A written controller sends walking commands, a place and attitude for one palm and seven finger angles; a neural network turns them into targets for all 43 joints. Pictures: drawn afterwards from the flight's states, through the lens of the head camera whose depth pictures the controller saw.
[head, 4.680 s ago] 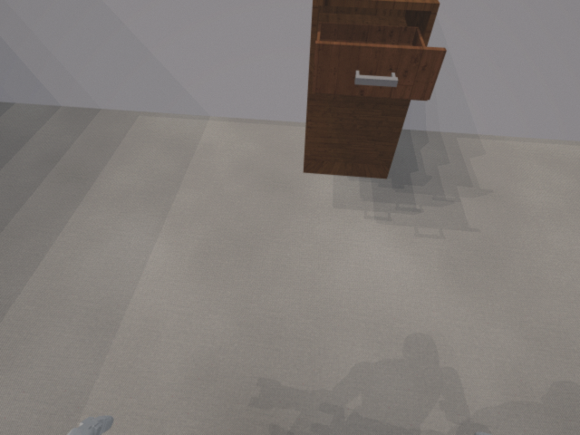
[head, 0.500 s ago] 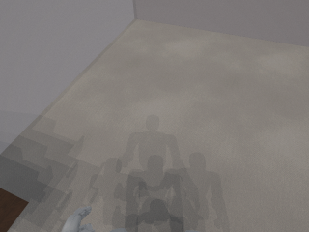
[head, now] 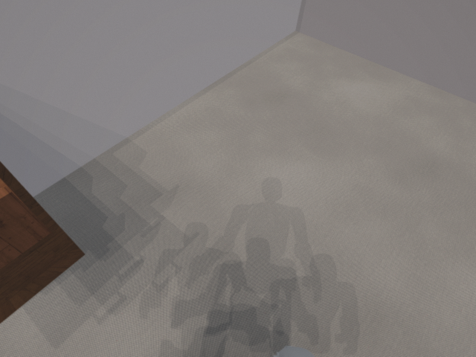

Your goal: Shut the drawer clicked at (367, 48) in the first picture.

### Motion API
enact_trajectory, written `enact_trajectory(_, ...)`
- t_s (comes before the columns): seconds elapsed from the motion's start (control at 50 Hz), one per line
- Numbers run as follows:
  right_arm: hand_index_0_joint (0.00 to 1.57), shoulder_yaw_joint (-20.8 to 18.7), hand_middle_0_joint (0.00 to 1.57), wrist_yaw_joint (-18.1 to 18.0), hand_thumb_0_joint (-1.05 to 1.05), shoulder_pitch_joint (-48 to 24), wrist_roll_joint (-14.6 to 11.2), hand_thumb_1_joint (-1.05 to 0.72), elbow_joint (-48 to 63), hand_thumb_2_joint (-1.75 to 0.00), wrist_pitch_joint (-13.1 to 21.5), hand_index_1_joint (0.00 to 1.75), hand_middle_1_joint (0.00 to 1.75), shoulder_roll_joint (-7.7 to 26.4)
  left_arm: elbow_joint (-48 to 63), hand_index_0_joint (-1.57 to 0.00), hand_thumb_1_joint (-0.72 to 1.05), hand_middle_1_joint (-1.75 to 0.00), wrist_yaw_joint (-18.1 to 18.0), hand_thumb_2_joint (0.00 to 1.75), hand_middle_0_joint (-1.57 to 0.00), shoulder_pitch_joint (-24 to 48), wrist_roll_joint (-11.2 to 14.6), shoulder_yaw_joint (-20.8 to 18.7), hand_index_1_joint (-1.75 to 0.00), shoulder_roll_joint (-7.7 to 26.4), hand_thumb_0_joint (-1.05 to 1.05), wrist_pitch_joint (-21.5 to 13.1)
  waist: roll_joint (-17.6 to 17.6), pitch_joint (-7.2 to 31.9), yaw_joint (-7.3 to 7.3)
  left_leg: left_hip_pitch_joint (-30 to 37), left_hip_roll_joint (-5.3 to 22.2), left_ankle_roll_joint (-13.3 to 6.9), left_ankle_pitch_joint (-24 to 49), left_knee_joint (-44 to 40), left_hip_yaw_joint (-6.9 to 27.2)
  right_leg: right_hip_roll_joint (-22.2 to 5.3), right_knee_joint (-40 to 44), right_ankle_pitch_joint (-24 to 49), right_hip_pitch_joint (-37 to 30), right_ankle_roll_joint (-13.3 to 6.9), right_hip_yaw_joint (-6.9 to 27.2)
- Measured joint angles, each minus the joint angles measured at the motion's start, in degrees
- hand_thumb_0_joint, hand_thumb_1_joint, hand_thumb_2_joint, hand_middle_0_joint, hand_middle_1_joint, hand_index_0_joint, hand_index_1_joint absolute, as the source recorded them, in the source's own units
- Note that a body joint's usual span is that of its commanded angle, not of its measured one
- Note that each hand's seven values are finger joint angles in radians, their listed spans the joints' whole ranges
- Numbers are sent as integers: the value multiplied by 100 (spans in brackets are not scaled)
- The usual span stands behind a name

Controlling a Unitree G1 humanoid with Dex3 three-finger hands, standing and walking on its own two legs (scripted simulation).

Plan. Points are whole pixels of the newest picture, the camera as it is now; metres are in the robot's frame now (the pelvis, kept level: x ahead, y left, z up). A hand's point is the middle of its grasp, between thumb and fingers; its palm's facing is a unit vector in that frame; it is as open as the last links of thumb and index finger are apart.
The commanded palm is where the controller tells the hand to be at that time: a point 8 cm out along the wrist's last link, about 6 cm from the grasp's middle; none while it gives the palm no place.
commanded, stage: turn to face it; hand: left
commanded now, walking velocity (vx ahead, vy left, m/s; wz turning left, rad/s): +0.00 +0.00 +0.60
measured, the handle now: out of the picture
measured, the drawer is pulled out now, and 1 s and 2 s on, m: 0.30 0.30 0.30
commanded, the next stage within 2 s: take the last steps up to it in 1.32 s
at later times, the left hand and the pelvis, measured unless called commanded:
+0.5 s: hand out of the picture -0.06 +0.15 -0.16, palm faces +0.38 -0.89 -0.25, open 7.4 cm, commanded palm none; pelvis -0.04 -0.06 +0.00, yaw +21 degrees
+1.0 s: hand out of the picture -0.11 +0.19 -0.15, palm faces +0.61 -0.74 -0.28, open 7.4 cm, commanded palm none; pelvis -0.08 -0.06 -0.01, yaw +37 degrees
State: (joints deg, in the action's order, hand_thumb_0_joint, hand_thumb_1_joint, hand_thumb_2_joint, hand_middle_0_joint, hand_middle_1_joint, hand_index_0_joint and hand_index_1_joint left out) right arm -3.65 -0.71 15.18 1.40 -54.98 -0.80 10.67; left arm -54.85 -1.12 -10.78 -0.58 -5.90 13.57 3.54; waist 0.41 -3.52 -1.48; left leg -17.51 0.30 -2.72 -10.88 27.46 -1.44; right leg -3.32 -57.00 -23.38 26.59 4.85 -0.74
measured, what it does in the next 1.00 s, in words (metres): steps on the spot, turning left: right foot, then left foot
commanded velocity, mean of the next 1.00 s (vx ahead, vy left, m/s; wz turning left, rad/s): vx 0.00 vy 0.00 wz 0.58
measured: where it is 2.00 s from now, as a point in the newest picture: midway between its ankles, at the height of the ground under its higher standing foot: outside the picture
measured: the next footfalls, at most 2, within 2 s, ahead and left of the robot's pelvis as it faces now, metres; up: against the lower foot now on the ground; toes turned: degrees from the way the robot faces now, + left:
right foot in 0.18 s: +0.04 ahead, -0.16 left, +0.00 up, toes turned +6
left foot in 0.60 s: -0.06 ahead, +0.08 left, +0.00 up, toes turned +30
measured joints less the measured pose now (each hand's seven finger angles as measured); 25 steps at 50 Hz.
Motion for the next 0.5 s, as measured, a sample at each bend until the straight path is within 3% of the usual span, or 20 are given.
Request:
enact_trajectory(0.12, 20, -104, 21, 61, 1, -202, 17, -91, 114, -90, -136, 30, 30, 280, 183, -20, 91, -30, -1, 90, -19, 94, 32, 59, -30, -8, 1, -37, -196, 7, -40, -194, -101, 164, 128, 111, 456, 168, 1147, -59, -508, -67, 42)
enact_trajectory(0.18, 20, -170, 21, 100, 1, -247, -9, -91, 213, -90, -223, 30, 30, 400, 369, -20, 91, -30, 10, 90, -19, 47, 29, 134, -30, -42, 1, -161, -249, 94, -11, -450, -220, 300, 67, 437, 683, 217, 2446, 417, -1081, -203, -32)
enact_trajectory(0.24, 20, -258, 21, 117, 1, -344, 1, -91, 250, -90, -332, 30, 30, 526, 453, -20, 91, -30, -11, 90, -19, -21, -34, 229, -30, -174, 1, -220, -346, 90, 53, -1033, -288, 404, -1201, 1998, 617, 143, 2388, 659, -1091, -496, -266)
enact_trajectory(0.3, 20, -269, 20, 190, 1, -446, 23, -91, 281, -90, -376, 30, 30, 591, 455, -20, 91, -30, -11, 90, -20, -174, -50, 295, -30, -259, 1, -220, -304, 93, 71, -1397, -166, 496, -1162, 3419, 318, -8, 2589, 716, -1283, -525, -455)
enact_trajectory(0.34, 19, -257, 20, 228, 1, -500, 13, -91, 316, -90, -364, 30, 30, 589, 433, -20, 91, -30, -6, 90, -20, -235, -62, 331, -30, -277, 1, -229, -239, 63, 58, -1421, -32, 582, -1031, 3778, 181, -109, 2707, 775, -1381, -529, -592)
enact_trajectory(0.4, 19, -226, 20, 256, 1, -570, -2, -91, 324, -90, -381, 30, 30, 552, 424, -20, 91, -30, 6, 90, -20, -291, -80, 371, -30, -284, 1, -250, -127, 4, 86, -1203, 138, 678, -1087, 3539, 46, -261, 2781, 809, -1455, -526, -813)
enact_trajectory(0.5, 19, -131, 20, 271, 1, -766, -36, -91, 294, -90, -405, 30, 30, 477, 414, -20, 91, -30, 43, 90, -20, -380, -113, 381, -30, -220, 1, -273, 23, -104, 253, -601, 246, 679, -1410, 2377, -146, -503, 2650, 768, -1379, -451, -1152)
